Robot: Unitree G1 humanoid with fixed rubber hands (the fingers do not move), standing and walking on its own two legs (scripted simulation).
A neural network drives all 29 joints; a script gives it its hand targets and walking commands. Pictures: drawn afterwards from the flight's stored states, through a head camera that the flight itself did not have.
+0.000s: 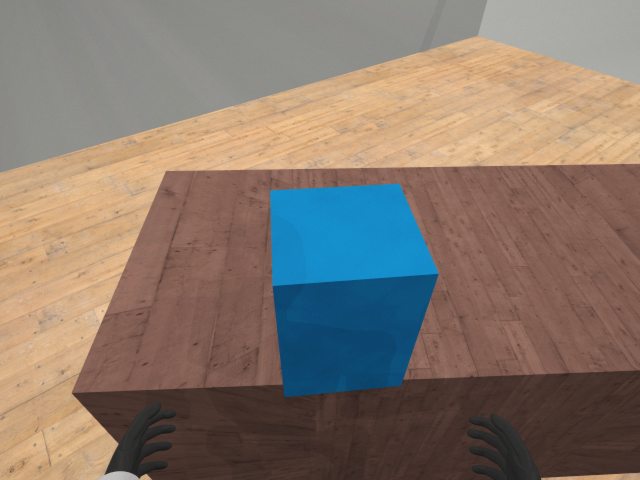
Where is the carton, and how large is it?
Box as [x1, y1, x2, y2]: [270, 184, 438, 396]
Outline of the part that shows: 399,184 270,190 272,283 284,396 393,386 401,384 438,273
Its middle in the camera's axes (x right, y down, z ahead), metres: +0.03 +0.09 +0.61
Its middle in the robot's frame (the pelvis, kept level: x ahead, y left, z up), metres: +0.40 -0.02 -0.01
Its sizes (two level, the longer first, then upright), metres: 0.193 0.180 0.280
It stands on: a pedestal, 0.62 m high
